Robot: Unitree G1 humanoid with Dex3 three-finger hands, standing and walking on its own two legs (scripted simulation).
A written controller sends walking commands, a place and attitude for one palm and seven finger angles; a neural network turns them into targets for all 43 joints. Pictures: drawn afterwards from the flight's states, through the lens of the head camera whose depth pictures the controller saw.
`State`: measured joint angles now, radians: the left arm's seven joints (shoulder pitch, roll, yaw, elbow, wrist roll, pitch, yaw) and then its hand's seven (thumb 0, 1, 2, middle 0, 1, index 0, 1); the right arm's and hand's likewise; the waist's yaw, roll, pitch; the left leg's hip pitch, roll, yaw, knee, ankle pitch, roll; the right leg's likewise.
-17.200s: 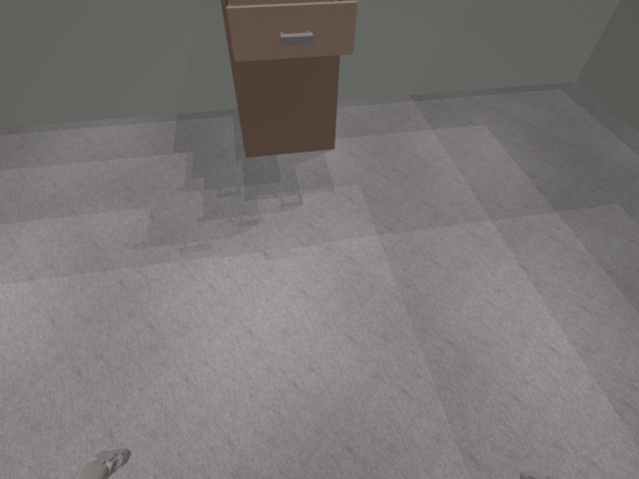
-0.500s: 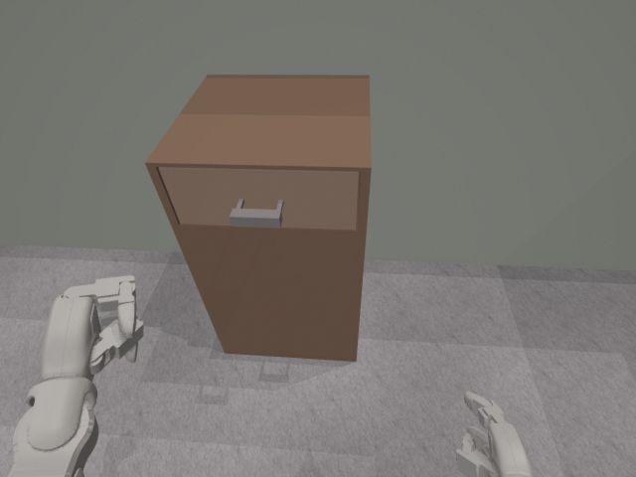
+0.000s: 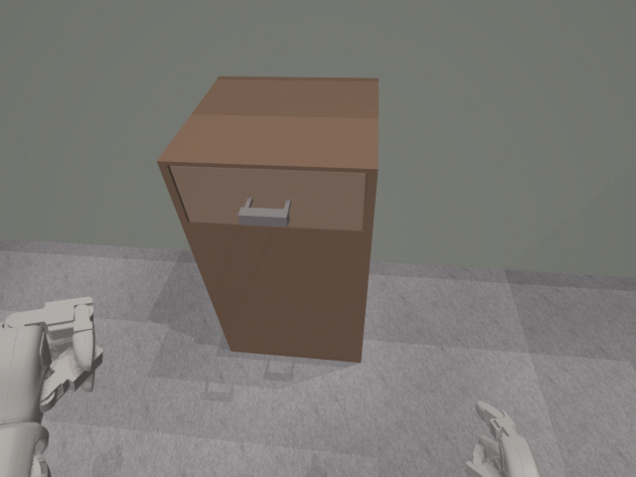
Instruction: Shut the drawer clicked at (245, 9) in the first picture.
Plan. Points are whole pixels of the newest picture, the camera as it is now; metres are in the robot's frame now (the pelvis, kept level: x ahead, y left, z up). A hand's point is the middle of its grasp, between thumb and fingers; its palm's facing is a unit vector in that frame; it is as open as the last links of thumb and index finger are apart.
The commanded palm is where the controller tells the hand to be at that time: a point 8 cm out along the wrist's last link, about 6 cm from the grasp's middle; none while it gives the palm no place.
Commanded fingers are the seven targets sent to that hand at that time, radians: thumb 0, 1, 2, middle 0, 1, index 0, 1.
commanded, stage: step back with the hand held close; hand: left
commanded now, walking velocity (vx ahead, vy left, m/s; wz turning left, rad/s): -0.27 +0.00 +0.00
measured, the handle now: (266, 209) +0.64 +0.21 -0.06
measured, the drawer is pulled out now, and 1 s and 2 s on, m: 0.00 0.00 0.00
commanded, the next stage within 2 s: stop stepping back and stand still in 1.24 s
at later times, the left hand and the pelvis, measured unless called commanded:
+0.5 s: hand (48, 375) +0.15 +0.27 +0.16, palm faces +0.31 -0.79 -0.53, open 3.3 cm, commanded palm +0.09 +0.31 +0.17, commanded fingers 0.00 0.90 0.90 -1.40 -1.60 -1.40 -1.60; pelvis -0.04 +0.03 +0.00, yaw -1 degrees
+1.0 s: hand out of the picture +0.06 +0.27 +0.16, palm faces +0.38 -0.75 -0.54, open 3.3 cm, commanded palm -0.01 +0.31 +0.17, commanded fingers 0.00 0.90 0.90 -1.40 -1.60 -1.40 -1.60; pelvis -0.12 +0.02 -0.02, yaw +2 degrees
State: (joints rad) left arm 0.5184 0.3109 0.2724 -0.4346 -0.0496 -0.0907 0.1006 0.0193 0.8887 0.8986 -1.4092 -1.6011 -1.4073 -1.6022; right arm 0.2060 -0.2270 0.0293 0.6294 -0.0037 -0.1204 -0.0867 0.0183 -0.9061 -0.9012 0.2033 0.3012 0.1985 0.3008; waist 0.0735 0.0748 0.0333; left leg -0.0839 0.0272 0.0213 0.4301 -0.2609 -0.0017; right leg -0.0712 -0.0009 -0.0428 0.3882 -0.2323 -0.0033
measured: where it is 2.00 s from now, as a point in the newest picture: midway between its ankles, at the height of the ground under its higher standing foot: outside the picture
